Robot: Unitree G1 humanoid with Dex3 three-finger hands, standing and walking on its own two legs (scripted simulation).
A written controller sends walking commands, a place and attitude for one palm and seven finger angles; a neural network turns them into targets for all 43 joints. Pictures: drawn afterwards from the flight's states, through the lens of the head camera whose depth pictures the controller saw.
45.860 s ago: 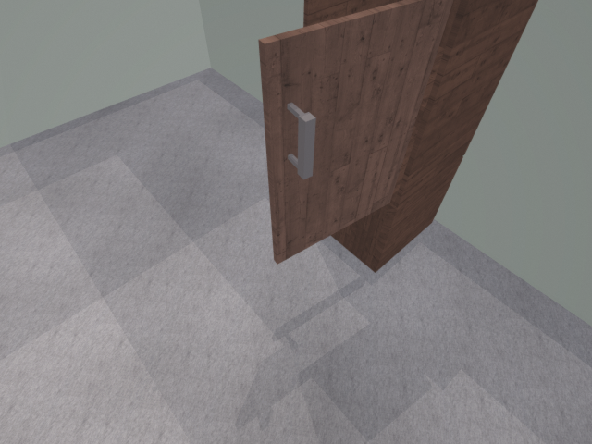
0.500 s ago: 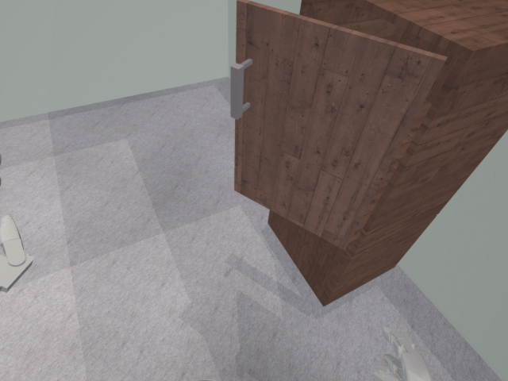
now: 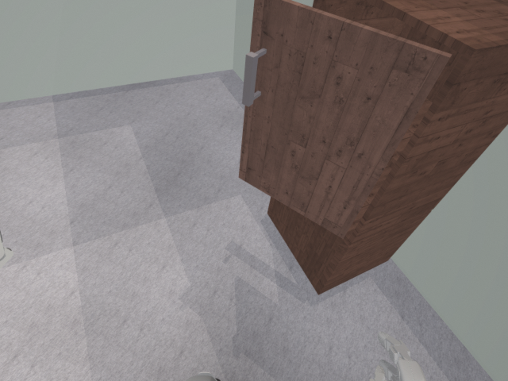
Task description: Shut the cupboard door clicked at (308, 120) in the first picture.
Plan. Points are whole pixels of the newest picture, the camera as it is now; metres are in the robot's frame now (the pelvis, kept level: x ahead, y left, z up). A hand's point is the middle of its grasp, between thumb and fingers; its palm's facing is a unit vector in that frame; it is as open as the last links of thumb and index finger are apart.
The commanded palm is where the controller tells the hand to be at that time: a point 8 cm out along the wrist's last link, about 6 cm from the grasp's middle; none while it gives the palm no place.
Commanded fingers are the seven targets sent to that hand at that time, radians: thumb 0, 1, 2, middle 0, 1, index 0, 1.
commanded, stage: step back with the hand held close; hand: left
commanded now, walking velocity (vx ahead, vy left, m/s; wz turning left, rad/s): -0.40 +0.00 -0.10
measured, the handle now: (254, 77) +0.78 +0.05 +0.08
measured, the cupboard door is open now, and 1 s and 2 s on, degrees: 29 29 29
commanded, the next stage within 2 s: stop stepping back and stand still in 0.16 s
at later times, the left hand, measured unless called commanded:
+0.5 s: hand out of the picture +0.13 +0.30 +0.17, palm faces +0.43 -0.83 -0.36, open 7.4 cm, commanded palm +0.07 +0.31 +0.19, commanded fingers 0.00 0.90 0.90 -0.20 -0.30 -0.20 -0.30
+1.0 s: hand out of the picture +0.10 +0.32 +0.17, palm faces +0.41 -0.84 -0.36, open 7.5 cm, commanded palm +0.04 +0.35 +0.19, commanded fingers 0.00 0.90 0.90 -0.20 -0.30 -0.20 -0.30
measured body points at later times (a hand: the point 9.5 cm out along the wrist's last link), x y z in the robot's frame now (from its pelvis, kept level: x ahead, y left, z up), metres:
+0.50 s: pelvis -0.09 +0.03 +0.01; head -0.10 +0.07 +0.46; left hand +0.11 +0.34 +0.19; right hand +0.02 -0.24 -0.06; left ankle +0.01 +0.09 -0.72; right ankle -0.14 -0.12 -0.71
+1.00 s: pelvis -0.12 +0.06 +0.01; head -0.15 +0.09 +0.45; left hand +0.07 +0.36 +0.19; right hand -0.01 -0.20 -0.07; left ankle -0.07 +0.15 -0.73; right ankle -0.17 -0.05 -0.72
